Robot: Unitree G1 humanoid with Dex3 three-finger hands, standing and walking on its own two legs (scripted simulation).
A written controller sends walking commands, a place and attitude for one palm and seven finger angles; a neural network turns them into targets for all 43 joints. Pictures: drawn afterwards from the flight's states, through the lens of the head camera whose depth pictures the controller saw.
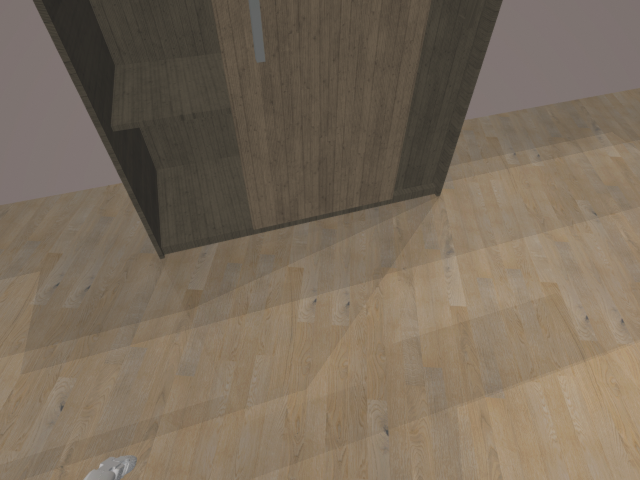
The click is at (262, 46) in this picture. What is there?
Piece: wardrobe's sliding door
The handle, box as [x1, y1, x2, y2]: [248, 0, 264, 62]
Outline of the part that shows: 248,0 255,58 257,62 264,61 259,2 258,0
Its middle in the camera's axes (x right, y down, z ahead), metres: -0.18 -0.60 +0.98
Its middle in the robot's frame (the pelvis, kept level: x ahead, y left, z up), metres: +1.14 +0.25 +0.13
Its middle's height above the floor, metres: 0.90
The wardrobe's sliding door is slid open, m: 0.37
